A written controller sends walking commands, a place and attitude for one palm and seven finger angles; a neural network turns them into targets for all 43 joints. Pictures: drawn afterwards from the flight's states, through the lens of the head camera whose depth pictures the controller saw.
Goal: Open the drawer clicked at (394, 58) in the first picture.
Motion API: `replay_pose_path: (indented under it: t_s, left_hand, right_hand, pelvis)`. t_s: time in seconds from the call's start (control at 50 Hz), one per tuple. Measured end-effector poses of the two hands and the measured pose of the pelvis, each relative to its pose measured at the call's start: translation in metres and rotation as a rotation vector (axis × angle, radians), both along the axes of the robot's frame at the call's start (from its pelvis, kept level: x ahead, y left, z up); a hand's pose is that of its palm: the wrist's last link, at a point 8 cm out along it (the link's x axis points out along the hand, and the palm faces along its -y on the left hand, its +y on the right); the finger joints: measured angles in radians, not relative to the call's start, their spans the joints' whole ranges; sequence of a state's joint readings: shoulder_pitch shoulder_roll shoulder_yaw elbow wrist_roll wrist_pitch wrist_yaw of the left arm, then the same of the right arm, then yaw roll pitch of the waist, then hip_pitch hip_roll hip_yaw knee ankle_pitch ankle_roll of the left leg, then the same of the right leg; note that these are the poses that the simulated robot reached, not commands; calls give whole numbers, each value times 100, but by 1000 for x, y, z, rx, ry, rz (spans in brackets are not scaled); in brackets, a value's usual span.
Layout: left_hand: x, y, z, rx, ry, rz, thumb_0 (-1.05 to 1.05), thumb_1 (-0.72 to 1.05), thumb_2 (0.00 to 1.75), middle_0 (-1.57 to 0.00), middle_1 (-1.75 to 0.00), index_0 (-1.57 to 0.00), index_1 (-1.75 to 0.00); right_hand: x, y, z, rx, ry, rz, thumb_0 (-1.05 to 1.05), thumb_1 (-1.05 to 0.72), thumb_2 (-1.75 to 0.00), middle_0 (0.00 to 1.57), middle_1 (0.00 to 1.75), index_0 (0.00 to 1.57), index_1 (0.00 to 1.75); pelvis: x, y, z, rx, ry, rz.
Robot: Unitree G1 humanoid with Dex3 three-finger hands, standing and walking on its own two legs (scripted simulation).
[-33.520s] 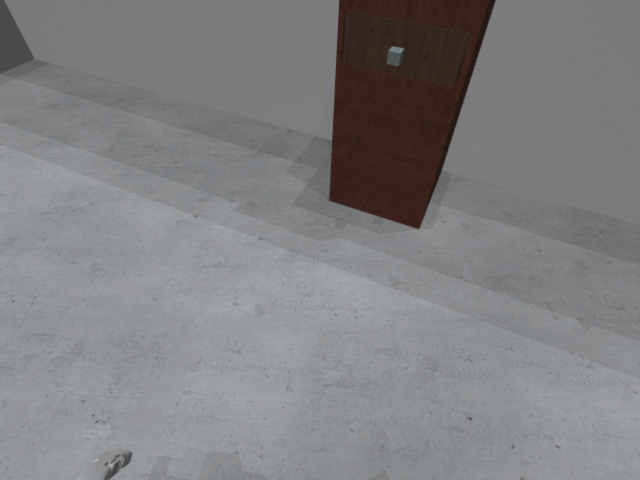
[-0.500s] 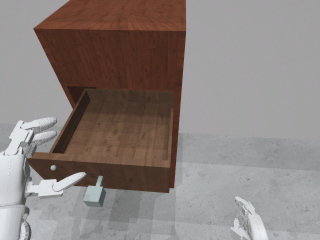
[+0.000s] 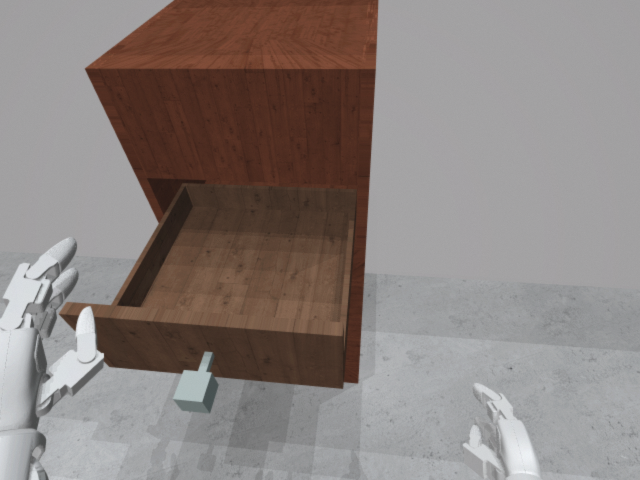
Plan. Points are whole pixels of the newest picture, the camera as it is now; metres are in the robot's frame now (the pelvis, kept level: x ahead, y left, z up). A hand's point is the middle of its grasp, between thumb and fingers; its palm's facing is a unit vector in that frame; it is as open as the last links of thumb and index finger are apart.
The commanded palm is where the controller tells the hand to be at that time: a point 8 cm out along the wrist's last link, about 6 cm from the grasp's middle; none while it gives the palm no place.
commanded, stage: draw the hand back to the body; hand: left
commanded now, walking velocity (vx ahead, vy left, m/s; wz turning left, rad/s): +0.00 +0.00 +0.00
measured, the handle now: (201, 378) +0.25 +0.21 -0.04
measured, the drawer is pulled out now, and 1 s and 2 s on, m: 0.30 0.30 0.30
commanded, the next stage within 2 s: step back with the hand held close in 0.06 s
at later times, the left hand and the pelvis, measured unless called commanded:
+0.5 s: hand (83, 382) +0.16 +0.25 +0.13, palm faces +0.28 -0.83 -0.48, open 7.4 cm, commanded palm +0.10 +0.30 +0.17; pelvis -0.03 +0.01 +0.00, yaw +1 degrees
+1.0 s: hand (11, 465) +0.09 +0.25 +0.15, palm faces +0.42 -0.82 -0.40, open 7.4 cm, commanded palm +0.03 +0.30 +0.17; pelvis -0.10 +0.01 -0.02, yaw +1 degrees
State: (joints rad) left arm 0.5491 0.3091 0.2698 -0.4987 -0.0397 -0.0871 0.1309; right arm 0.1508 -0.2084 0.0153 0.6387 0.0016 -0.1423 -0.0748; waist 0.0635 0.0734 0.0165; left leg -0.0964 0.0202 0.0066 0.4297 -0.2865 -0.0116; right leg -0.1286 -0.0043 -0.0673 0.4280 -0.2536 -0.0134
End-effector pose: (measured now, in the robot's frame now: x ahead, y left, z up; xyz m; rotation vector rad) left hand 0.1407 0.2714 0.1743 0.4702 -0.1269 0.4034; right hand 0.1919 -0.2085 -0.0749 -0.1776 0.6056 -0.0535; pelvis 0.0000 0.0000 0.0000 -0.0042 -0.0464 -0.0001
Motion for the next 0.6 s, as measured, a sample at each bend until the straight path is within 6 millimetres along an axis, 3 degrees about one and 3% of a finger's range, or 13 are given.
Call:
replay_pose_path:
  t_s: [0.18, 0.28, 0.44, 0.6]
  left_hand:
    - [-8, -2, 0, 2, -3, 4, 2, 88, 89, -21, -31, -21, -31]
    - [-8, 4, 9, 67, -40, -10, 2, 89, 90, -21, -31, -21, -31]
    - [-7, 10, -16, 35, 59, -88, 2, 89, 90, -21, -30, -21, -30]
    - [-25, 21, -6, 92, 11, -130, 2, 89, 90, -21, -30, -21, -30]
  right_hand:
    - [-13, -5, -2, 1, 4, -10, 1, -90, -90, 20, 30, 20, 30]
    - [-25, -11, -5, -15, 44, -21, 1, -90, -90, 20, 30, 20, 30]
    - [-55, -23, -7, -83, 134, -108, 1, -90, -90, 20, 30, 20, 30]
    - [-70, -13, 2, -111, 119, -105, 1, -90, -90, 20, 30, 20, 30]
  pelvis:
    - [-8, -4, 0, 1, -8, 1]
    - [-15, -4, -2, -11, 30, 19]
    - [-26, 11, -4, -5, 75, 10]
    - [-44, 17, -7, -5, 84, 12]
